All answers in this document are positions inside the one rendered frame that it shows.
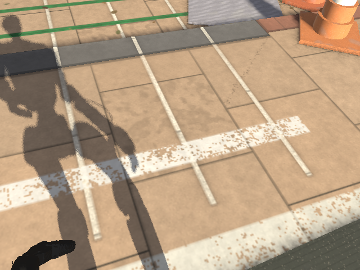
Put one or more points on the left robot hand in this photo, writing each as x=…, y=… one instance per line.
x=42, y=253

